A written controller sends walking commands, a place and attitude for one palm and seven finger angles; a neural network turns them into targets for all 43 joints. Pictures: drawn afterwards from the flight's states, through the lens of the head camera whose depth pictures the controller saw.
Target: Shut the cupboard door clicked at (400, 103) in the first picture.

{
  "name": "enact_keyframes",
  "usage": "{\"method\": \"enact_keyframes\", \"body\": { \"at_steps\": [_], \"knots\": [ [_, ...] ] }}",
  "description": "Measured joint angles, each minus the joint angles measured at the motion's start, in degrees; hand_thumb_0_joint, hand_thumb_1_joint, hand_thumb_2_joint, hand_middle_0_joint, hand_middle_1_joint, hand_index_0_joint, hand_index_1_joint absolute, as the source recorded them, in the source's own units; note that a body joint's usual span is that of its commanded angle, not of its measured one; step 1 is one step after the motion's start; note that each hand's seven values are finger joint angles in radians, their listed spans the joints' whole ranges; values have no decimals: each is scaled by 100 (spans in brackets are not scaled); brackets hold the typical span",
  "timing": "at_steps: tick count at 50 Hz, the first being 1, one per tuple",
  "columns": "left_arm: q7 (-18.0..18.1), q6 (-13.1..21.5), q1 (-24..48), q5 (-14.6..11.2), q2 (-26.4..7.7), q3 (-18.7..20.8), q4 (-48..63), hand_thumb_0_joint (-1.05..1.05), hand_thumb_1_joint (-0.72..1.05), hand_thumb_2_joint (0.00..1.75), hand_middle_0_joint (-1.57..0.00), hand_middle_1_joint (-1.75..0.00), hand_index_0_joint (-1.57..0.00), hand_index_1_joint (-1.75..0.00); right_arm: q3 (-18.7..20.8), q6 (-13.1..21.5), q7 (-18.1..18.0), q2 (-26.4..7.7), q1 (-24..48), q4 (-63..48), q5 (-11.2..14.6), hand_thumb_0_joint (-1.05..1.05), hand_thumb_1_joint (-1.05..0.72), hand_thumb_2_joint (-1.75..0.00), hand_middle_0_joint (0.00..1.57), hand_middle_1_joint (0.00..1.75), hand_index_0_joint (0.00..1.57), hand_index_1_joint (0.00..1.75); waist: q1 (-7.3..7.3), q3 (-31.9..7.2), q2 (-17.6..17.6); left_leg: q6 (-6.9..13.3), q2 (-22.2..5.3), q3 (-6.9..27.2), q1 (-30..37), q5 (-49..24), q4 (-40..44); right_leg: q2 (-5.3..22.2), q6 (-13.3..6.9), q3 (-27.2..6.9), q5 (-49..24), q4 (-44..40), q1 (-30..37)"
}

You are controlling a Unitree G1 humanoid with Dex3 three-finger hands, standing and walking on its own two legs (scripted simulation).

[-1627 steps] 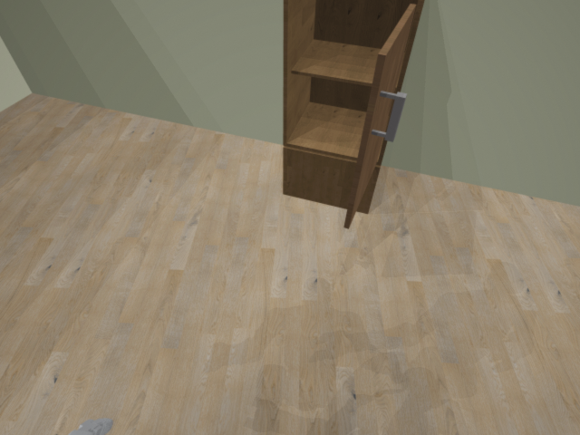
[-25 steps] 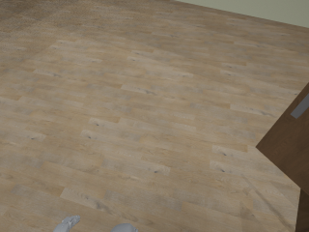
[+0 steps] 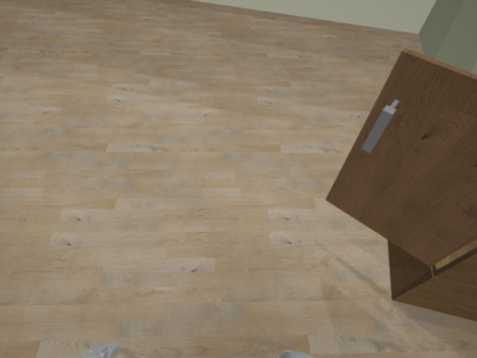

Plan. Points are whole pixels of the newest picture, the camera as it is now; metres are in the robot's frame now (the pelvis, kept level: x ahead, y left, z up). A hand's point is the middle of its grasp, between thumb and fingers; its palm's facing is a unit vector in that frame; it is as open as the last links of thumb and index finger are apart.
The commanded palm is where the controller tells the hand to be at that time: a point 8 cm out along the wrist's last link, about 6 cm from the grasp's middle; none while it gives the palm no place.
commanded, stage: turn to face it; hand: left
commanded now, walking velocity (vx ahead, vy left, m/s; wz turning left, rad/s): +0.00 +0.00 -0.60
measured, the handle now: (381, 126) +0.65 -0.32 -0.02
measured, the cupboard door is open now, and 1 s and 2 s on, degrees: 64 64 64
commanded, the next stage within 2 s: take the last steps up to it in 1.04 s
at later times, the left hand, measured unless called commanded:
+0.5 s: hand (144, 346) +0.15 +0.19 -0.18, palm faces -0.24 -0.94 -0.23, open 7.3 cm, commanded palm none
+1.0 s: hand (192, 320) +0.20 +0.10 -0.16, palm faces -0.49 -0.84 -0.24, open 7.3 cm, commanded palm none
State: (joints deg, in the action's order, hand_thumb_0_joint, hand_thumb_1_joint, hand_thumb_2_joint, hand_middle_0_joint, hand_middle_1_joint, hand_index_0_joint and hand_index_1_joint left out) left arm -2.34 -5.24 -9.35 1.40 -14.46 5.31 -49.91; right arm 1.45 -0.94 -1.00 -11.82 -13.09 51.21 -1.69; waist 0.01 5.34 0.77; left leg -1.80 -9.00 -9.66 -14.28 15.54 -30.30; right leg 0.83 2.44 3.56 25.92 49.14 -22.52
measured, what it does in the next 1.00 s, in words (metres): steps on the spot, turning right: right foot, then left foot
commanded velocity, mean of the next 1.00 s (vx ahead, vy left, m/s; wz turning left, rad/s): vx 0.00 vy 0.00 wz -0.48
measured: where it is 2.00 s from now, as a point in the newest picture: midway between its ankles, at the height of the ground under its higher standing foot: outside the picture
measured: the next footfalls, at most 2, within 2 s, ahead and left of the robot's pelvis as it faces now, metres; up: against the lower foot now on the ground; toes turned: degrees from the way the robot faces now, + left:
right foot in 0.08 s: +0.03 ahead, -0.13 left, +0.00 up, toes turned -7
left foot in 0.42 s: +0.10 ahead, +0.11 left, +0.00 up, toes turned -12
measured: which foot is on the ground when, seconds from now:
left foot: down 0.00-0.06, up 0.08-0.40, down 0.42-0.74, up 0.76-1.00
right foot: up 0.00-0.06, down 0.08-0.42, up 0.44-0.72, down 0.74-1.00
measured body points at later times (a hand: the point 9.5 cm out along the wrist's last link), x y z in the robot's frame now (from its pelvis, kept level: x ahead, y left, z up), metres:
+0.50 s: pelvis +0.02 +0.00 -0.01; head +0.07 +0.01 +0.44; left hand +0.17 +0.24 -0.16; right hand +0.05 -0.27 -0.13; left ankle +0.06 +0.12 -0.74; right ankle -0.04 -0.11 -0.69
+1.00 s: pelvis +0.03 -0.02 +0.00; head +0.05 -0.04 +0.45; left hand +0.23 +0.15 -0.14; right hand -0.05 -0.28 -0.15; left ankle +0.09 +0.08 -0.70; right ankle -0.03 -0.13 -0.74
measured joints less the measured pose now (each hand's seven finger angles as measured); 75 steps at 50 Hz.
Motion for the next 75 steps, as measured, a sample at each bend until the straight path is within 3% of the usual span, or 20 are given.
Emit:
{"method": "enact_keyframes", "body": {
  "at_steps": [3,4,7,10,17,21,24,28,34,37,40,44,48,53,54,57,62,70,73,75],
  "knots": [
    [-5,86,-16,2,2,-34,48,0,91,90,-20,-30,-20,-30,78,-44,38,-111,-39,36,35,1,-91,-90,21,30,21,30,-22,-33,89,-131,-164,-178,-110,254,-427,-2,-119,99,-701,-1230,563],
    [8,154,-44,19,-26,-48,75,0,91,90,-20,-30,-20,-30,108,-74,53,-144,-67,32,61,1,-91,-90,21,30,21,30,-15,-83,47,-156,-158,-200,-247,429,-752,17,-275,16,-856,-1556,691],
    [120,263,-11,16,134,-121,16,0,91,90,-20,-30,-20,-30,199,-263,3,-361,102,135,97,1,-91,-90,21,30,21,30,-34,-17,283,-206,70,504,-888,1273,-2342,-129,-404,-73,-649,-1337,557],
    [197,258,-83,15,206,-156,-4,0,91,90,-20,-30,-20,-30,217,-281,-11,-412,261,148,102,1,-91,-90,20,30,20,30,-17,-6,219,-277,333,707,-1297,1059,-3118,-162,-369,-287,-827,-1621,616],
    [205,223,-233,38,167,-165,-88,0,91,90,-21,-30,-20,-30,161,-179,18,-263,431,-75,144,1,-91,-90,20,30,20,29,80,-112,-119,-307,640,740,-1046,832,-1787,-216,-314,-799,-1016,-1903,635],
    [201,143,-317,-13,98,-114,-108,0,91,90,-21,-30,-20,-30,71,-16,9,-204,409,-212,144,1,-91,-90,20,30,20,30,97,-250,-168,-115,645,778,-438,36,-179,-392,-206,-1032,-805,-1493,390],
    [161,67,-220,-1,-55,-50,-162,0,91,90,-21,-30,-20,-30,-34,55,-17,-55,385,-229,49,1,-91,-90,20,30,20,30,101,-164,-348,155,598,547,-413,166,-393,-353,-134,-839,250,116,-138],
    [78,20,-74,-2,-127,11,-130,0,91,90,-20,-30,-20,-30,-93,46,-35,25,215,-205,-4,1,-91,-90,20,30,21,30,96,-67,-261,142,376,377,-104,101,-82,-198,10,-359,317,1217,-447],
    [20,37,77,-2,-78,-30,-20,0,91,90,-20,-30,-20,-30,-11,-11,2,-77,53,-39,0,1,-91,-90,21,30,21,30,10,8,19,-8,24,22,120,181,-73,-27,-42,-6,-31,-138,35],
    [9,147,68,12,-94,-85,66,0,91,90,-20,-30,-20,-30,62,-67,42,-183,-88,30,46,1,-91,-90,21,30,21,30,-42,-71,50,-135,-72,-140,-19,474,-564,24,-209,16,-924,-1469,603],
    [119,300,120,19,50,-151,19,0,91,90,-20,-30,-20,-30,152,-243,9,-379,3,166,100,1,-91,-90,21,30,21,30,-70,-28,247,-185,114,416,-657,1428,-2094,-83,-360,-71,-728,-1285,475],
    [240,305,14,15,198,-217,-49,0,91,90,-20,-30,-20,-30,177,-279,-20,-425,122,256,112,1,-91,-90,20,30,20,30,-87,-49,222,-250,430,706,-1247,1159,-3209,-129,-352,-258,-918,-1632,603],
    [260,275,-110,34,253,-248,-151,0,91,90,-20,-30,-20,-30,144,-236,18,-295,111,224,115,1,-91,-90,20,30,20,29,-81,-183,55,-262,538,681,-1216,893,-2607,-141,-344,-405,-1073,-1930,724],
    [250,235,-220,27,254,-220,-273,0,91,90,-21,-30,-20,-30,67,-118,22,-86,79,197,133,1,-91,-90,20,30,20,29,-10,-295,-144,-172,668,657,-533,319,-806,-194,-233,-608,-1017,-1821,680],
    [247,214,-260,10,262,-211,-281,0,91,90,-21,-30,-20,-30,45,-64,22,-78,36,172,125,1,-91,-90,20,30,20,30,-10,-348,-110,-87,634,710,-359,87,-351,-260,-198,-619,-949,-1690,599],
    [228,110,-240,-11,179,-148,-364,0,91,90,-21,-30,-20,-30,-40,4,-10,94,22,203,37,1,-91,-90,20,30,20,30,-14,-310,-289,238,654,575,-364,151,-433,-267,-218,-662,-55,-636,222],
    [147,74,-210,15,129,-78,-457,0,91,90,-20,-30,-20,-30,-135,46,-50,244,-124,295,-28,1,-91,-90,20,30,21,30,-22,-269,-261,278,549,460,-82,-72,109,-199,-164,-425,81,664,-135],
    [12,166,-224,45,187,-128,-611,0,91,90,-20,-30,-20,-30,-1,117,10,156,-467,641,-36,1,-91,-90,21,30,21,30,-194,-373,-16,106,304,288,208,-87,411,-65,-256,-61,-190,-980,553],
    [13,334,-252,51,182,-131,-594,0,91,90,-20,-30,-20,-30,62,82,30,74,-671,791,18,1,-91,-90,21,30,21,30,-184,-450,-76,18,297,230,88,356,-128,-34,-398,-97,-694,-2137,1060],
    [82,432,-242,45,301,-145,-659,0,91,90,-20,-30,-20,-30,107,-26,48,-43,-703,933,36,1,-91,-90,21,30,21,30,-176,-425,82,64,285,464,-229,1061,-1069,-127,-420,-8,-818,-2023,1121]
  ]
}}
